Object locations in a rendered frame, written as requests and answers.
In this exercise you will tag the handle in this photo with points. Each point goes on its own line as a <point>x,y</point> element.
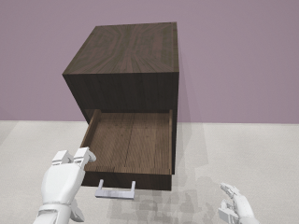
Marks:
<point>115,194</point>

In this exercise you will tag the cabinet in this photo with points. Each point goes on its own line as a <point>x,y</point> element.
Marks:
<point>129,67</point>

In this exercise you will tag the left robot forearm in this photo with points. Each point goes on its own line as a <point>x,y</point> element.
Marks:
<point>53,213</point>

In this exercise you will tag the drawer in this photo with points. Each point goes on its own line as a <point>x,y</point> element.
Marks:
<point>129,145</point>

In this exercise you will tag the right robot hand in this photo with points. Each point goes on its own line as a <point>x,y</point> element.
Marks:
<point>239,208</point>

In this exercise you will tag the left robot hand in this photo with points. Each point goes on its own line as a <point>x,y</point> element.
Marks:
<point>63,179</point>

